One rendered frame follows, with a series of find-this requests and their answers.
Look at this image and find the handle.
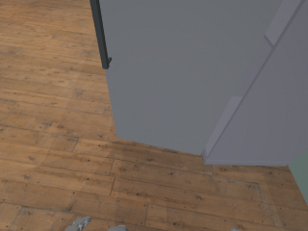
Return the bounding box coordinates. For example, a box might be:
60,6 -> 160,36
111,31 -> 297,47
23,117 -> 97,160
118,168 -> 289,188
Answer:
90,0 -> 112,69

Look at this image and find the fridge door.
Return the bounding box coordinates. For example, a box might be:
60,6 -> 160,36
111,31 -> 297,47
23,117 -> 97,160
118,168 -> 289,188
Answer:
99,0 -> 283,156

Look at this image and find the left robot hand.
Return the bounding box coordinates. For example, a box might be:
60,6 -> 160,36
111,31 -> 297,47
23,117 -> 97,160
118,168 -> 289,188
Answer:
65,217 -> 92,231

